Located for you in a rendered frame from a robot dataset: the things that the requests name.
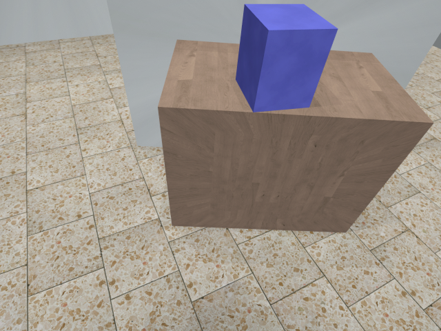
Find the pedestal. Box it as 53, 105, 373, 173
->
158, 39, 434, 233

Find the carton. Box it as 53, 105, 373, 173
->
236, 4, 338, 112

